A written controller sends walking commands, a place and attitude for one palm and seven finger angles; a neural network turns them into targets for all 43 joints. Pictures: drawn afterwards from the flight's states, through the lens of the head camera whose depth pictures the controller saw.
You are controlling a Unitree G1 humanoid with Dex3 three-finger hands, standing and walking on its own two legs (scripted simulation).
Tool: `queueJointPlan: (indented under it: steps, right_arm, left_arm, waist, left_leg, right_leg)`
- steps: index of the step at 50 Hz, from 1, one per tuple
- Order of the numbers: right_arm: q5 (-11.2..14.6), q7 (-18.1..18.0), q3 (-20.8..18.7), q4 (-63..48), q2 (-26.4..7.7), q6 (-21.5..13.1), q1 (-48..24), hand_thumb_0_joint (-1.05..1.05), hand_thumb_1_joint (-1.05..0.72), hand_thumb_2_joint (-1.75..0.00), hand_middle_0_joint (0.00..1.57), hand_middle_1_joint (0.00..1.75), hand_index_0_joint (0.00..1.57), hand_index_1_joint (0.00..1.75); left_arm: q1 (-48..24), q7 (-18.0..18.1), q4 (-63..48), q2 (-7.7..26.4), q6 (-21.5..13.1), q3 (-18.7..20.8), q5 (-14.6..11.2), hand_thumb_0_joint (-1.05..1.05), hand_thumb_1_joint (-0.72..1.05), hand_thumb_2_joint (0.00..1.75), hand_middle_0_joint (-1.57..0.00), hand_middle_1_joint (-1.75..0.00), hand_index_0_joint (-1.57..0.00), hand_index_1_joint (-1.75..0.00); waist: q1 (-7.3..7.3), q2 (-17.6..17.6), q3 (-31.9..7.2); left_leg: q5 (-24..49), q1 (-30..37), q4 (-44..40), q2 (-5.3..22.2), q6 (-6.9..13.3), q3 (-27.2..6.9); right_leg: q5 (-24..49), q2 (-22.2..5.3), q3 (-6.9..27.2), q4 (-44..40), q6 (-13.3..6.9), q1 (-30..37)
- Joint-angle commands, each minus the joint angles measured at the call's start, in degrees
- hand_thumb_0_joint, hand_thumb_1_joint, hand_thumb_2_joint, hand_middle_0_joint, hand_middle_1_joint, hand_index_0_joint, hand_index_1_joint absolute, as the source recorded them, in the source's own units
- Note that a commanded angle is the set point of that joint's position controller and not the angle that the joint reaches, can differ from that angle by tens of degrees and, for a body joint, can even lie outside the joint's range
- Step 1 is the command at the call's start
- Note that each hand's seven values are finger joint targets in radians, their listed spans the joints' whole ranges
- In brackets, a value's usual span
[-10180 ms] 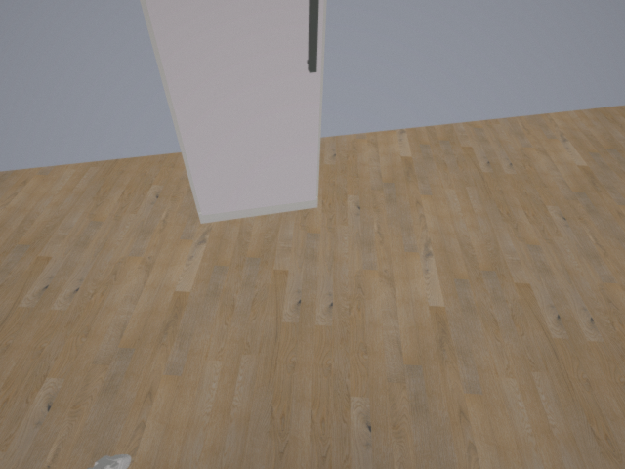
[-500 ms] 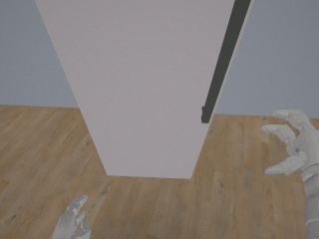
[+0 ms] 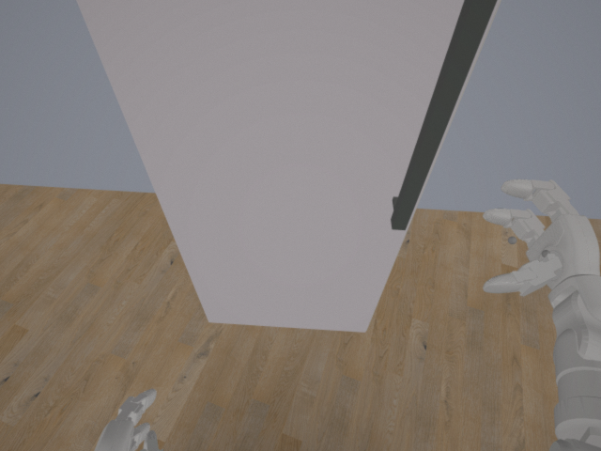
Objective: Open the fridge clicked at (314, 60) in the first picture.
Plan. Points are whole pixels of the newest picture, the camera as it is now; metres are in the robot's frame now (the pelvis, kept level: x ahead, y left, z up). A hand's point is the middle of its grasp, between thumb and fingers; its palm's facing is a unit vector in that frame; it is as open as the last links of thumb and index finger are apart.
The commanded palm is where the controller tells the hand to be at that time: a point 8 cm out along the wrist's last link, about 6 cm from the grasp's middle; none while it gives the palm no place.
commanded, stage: move the hooked fingers beside the handle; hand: right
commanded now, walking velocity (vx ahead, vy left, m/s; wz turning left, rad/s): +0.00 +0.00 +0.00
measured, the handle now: (437, 99) +0.53 -0.13 +0.21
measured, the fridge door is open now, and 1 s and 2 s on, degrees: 0 0 0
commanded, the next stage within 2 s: feel for the door with the fingertips in 1.48 s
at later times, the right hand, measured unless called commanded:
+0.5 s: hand (480, 200) +0.45 -0.21 +0.10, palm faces -0.03 +1.00 +0.02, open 14.0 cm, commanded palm +0.43 -0.27 +0.10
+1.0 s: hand (467, 191) +0.47 -0.20 +0.10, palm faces -0.02 +1.00 +0.01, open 14.0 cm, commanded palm +0.44 -0.25 +0.10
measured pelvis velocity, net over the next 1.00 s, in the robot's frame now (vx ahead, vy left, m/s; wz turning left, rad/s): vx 0.00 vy -0.01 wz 0.04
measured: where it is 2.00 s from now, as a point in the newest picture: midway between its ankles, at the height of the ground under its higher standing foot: outside the picture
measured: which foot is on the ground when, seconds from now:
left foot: down 0.00-1.00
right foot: down 0.00-1.00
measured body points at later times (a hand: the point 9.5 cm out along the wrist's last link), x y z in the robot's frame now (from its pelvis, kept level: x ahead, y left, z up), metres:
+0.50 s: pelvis -0.01 +0.00 -0.01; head +0.06 -0.01 +0.44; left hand +0.05 +0.26 -0.12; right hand +0.44 -0.27 +0.10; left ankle +0.02 +0.12 -0.72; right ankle -0.01 -0.12 -0.72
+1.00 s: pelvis +0.00 -0.01 -0.01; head +0.07 -0.01 +0.43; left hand +0.03 +0.25 -0.13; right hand +0.46 -0.25 +0.10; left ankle +0.02 +0.12 -0.72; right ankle -0.01 -0.12 -0.72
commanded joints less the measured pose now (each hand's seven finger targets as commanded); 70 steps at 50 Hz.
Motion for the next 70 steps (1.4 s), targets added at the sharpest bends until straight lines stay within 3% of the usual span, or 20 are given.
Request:
queueJointPlan:
  steps: [1,6,8,9,16,19,21,27,30,33,36,38,42,44,53,59,61,64,66,70]
  right_arm:
    - [0.78,-0.17,-2.55,-9.41,-14.77,-4.99,-26.15,0.0,0.5,-0.3,0.3,1.2,0.3,1.2]
    - [-0.41,-0.63,-1.19,-3.79,-14.8,-6.03,-31.77,0.0,0.5,-0.3,0.3,1.2,0.3,1.2]
    - [-1.23,-1.1,-3.03,-2.02,-17.5,-6.59,-33.5,0.0,0.5,-0.3,0.3,1.2,0.3,1.2]
    - [-1.29,-1.08,-1.38,-1.05,-15.58,-6.76,-34.53,0.0,0.5,-0.3,0.3,1.2,0.3,1.2]
    - [-2.06,-2.04,-3.45,6.15,-18.37,-8.49,-38.13,0.0,0.5,-0.3,0.3,1.2,0.3,1.2]
    - [-2.9,-2.08,-3.25,6.72,-18.73,-9.23,-40.0,0.0,0.5,-0.3,0.3,1.2,0.3,1.2]
    - [-2.76,-2.03,-2.82,9.07,-18.52,-9.64,-42.25,0.0,0.5,-0.3,0.3,1.2,0.3,1.2]
    - [-3.88,-2.34,-3.82,9.22,-20.73,-11.49,-47.29,0.0,0.5,-0.3,0.3,1.2,0.3,1.2]
    - [-4.25,-2.96,-1.15,9.67,-16.62,-11.51,-47.85,0.0,0.5,-0.3,0.3,1.2,0.3,1.2]
    - [-4.72,-4.26,-0.84,13.9,-16.19,-10.1,-50.22,0.0,0.5,-0.3,0.3,1.2,0.3,1.2]
    - [-5.74,-5.91,-3.74,12.84,-18.85,-10.67,-48.06,0.0,0.5,-0.3,0.3,1.2,0.3,1.2]
    - [-6.18,-6.34,-2.78,12.62,-17.5,-11.19,-46.79,0.0,0.5,-0.3,0.3,1.2,0.3,1.2]
    - [-6.07,-6.61,-6.73,8.48,-21.73,-12.42,-43.65,0.0,0.5,-0.3,0.3,1.2,0.3,1.2]
    - [-5.47,-6.11,-4.55,7.88,-18.59,-12.04,-42.24,0.0,0.5,-0.3,0.3,1.2,0.3,1.2]
    - [-4.66,-5.58,-0.82,7.68,-15.01,-11.29,-46.82,0.0,0.5,-0.3,0.3,1.2,0.3,1.2]
    - [-4.6,-5.9,1.29,8.94,-11.95,-11.09,-46.09,0.0,0.5,-0.3,0.3,1.2,0.3,1.2]
    - [-4.68,-6.48,-0.16,11.75,-13.79,-10.74,-47.03,0.0,0.5,-0.3,0.3,1.2,0.3,1.2]
    - [-5.92,-7.09,-0.47,10.71,-14.96,-11.06,-47.93,0.0,0.5,-0.3,0.3,1.2,0.3,1.2]
    - [-6.02,-7.49,-1.95,10.91,-17.18,-11.87,-48.36,0.0,0.5,-0.3,0.3,1.2,0.3,1.2]
    - [-6.49,-7.01,-1.79,11.23,-17.86,-12.59,-50.63,0.0,0.5,-0.3,0.3,1.2,0.3,1.2]
  left_arm:
    - [0.63,0.9,-6.45,8.3,-1.77,3.13,0.23,0.0,0.9,0.9,-0.2,-0.3,-0.2,-0.3]
    - [1.74,0.69,-5.51,8.51,-0.67,3.02,0.41,0.0,0.9,0.9,-0.2,-0.3,-0.2,-0.3]
    - [2.32,0.55,-5.28,8.69,-0.15,3.13,0.5,0.0,0.9,0.9,-0.2,-0.3,-0.2,-0.3]
    - [2.32,0.42,-5.31,8.42,-0.02,3.05,0.47,0.0,0.9,0.9,-0.2,-0.3,-0.2,-0.3]
    - [5.04,-0.14,-4.33,9.14,1.42,3.32,0.87,0.0,0.9,0.9,-0.2,-0.3,-0.2,-0.3]
    - [5.72,-0.47,-4.29,9.03,2.05,3.41,0.9,0.0,0.9,0.9,-0.2,-0.3,-0.2,-0.3]
    - [6.57,-0.48,-3.96,9.3,2.5,3.39,0.99,0.0,0.9,0.9,-0.2,-0.3,-0.2,-0.3]
    - [8.62,-0.67,-3.21,9.49,3.28,3.89,1.29,0.0,0.9,0.9,-0.2,-0.3,-0.2,-0.3]
    - [9.53,-1.22,-2.59,9.27,3.61,4.05,1.51,0.0,0.9,0.9,-0.2,-0.3,-0.2,-0.3]
    - [10.76,-1.46,-1.76,9.69,4.29,4.08,1.71,0.0,0.9,0.9,-0.2,-0.3,-0.2,-0.3]
    - [11.61,-1.93,-2.74,9.63,4.73,4.21,2.25,0.0,0.9,0.9,-0.2,-0.3,-0.2,-0.3]
    - [11.18,-2.31,-3.36,9.19,5.13,4.14,2.17,0.0,0.9,0.9,-0.2,-0.3,-0.2,-0.3]
    - [10.93,-2.59,-4.69,9.31,5.83,4.44,2.13,0.0,0.9,0.9,-0.2,-0.3,-0.2,-0.3]
    - [10.31,-2.71,-5.23,8.97,5.96,4.25,1.93,0.0,0.9,0.9,-0.2,-0.3,-0.2,-0.3]
    - [9.74,-1.86,-3.69,8.87,5.73,4.19,1.58,0.0,0.9,0.9,-0.2,-0.3,-0.2,-0.3]
    - [9.08,-2.12,-3.36,8.63,5.47,4.06,1.71,0.0,0.9,0.9,-0.2,-0.3,-0.2,-0.3]
    - [9.38,-1.97,-3.11,8.93,5.65,3.94,1.76,0.0,0.9,0.9,-0.2,-0.3,-0.2,-0.3]
    - [8.68,-2.02,-4.05,8.73,5.73,3.81,1.82,0.0,0.9,0.9,-0.2,-0.3,-0.2,-0.3]
    - [8.77,-1.93,-4.23,8.88,5.83,3.76,1.92,0.0,0.9,0.9,-0.2,-0.3,-0.2,-0.3]
    - [8.76,-1.82,-4.15,8.9,5.72,3.66,1.83,0.0,0.9,0.9,-0.2,-0.3,-0.2,-0.3]
  waist:
    - [1.38,-0.37,-15.87]
    - [2.14,-0.16,-16.28]
    - [1.84,-0.97,-18.12]
    - [2.25,-2.12,-17.93]
    - [2.59,1.1,-19.17]
    - [2.85,-1.82,-20.31]
    - [3.83,1.21,-18.76]
    - [4.27,-2.98,-24.1]
    - [4.78,-5.62,-24.24]
    - [6.23,-1.94,-20.95]
    - [4.26,-3.02,-24.15]
    - [4.39,-3.23,-24.49]
    - [2.63,-3.25,-27.21]
    - [2.97,-2.87,-25.33]
    - [5.46,-2.57,-21.91]
    - [5.1,-3.54,-22.24]
    - [5.51,0.62,-19.13]
    - [4.93,-2.99,-21.87]
    - [5.01,-0.81,-21.81]
    - [5.18,-3.21,-23.54]
  left_leg:
    - [13.94,9.34,-3.48,-1.81,0.95,-2.38]
    - [13.1,8.39,-2.94,-1.63,0.86,-2.56]
    - [13.81,8.67,-2.3,-1.64,0.87,-2.69]
    - [13.6,7.9,-2.36,-1.7,0.8,-2.84]
    - [14.35,8.26,-1.22,-1.99,0.8,-2.81]
    - [14.85,6.87,-0.79,-2.07,0.8,-2.93]
    - [13.85,6.57,-0.8,-2.24,0.75,-2.7]
    - [15.47,5.14,0.45,-2.61,0.75,-2.91]
    - [15.37,1.15,1.06,-3.0,1.12,-1.69]
    - [13.92,-0.5,0.74,-3.08,0.73,-1.42]
    - [15.27,1.18,1.64,-3.12,1.15,-1.43]
    - [16.4,1.64,1.87,-3.21,0.89,-1.65]
    - [19.42,5.17,2.37,-3.33,1.02,-2.12]
    - [19.27,4.96,1.91,-3.4,0.96,-1.99]
    - [15.81,1.6,0.69,-3.34,0.9,-1.7]
    - [16.14,0.43,1.19,-3.14,1.04,-1.31]
    - [14.81,1.37,0.9,-3.07,0.98,-1.33]
    - [15.04,1.61,1.44,-2.77,0.91,-2.0]
    - [14.66,2.91,1.47,-2.79,0.86,-2.24]
    - [14.84,3.07,1.67,-2.76,0.84,-2.67]
  right_leg:
    - [13.05,2.13,1.49,-4.71,-1.4,2.35]
    - [12.13,2.22,1.54,-4.13,-1.5,0.52]
    - [12.55,2.17,1.73,-3.83,-1.37,0.17]
    - [12.17,2.27,1.49,-3.65,-1.41,0.28]
    - [12.64,2.08,1.59,-2.49,-1.6,-2.76]
    - [12.93,2.0,1.37,-2.2,-1.5,-2.35]
    - [11.95,1.88,1.62,-2.04,-1.67,-4.15]
    - [14.37,1.71,1.9,-0.74,-1.5,-1.91]
    - [17.25,1.31,2.65,-0.4,-0.98,1.41]
    - [15.17,1.17,2.86,-0.43,-1.23,-1.53]
    - [17.88,1.38,2.83,0.11,-1.14,-0.97]
    - [18.26,1.33,2.27,0.22,-1.07,-1.25]
    - [20.42,1.18,1.73,0.35,-1.15,-1.15]
    - [19.79,1.18,1.47,-0.02,-1.16,-1.48]
    - [15.85,1.15,2.14,-0.27,-1.33,-0.43]
    - [17.45,1.29,2.58,0.1,-0.94,0.64]
    - [14.56,1.5,2.59,-0.06,-1.38,-2.96]
    - [14.14,1.81,2.1,0.09,-1.3,-2.56]
    - [13.28,1.75,2.13,0.41,-1.53,-3.99]
    - [12.81,1.86,2.04,0.58,-1.4,-3.69]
